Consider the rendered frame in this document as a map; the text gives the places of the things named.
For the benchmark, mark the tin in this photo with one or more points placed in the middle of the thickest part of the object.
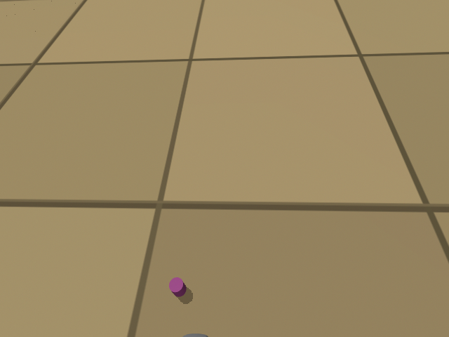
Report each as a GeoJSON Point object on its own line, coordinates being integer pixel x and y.
{"type": "Point", "coordinates": [177, 286]}

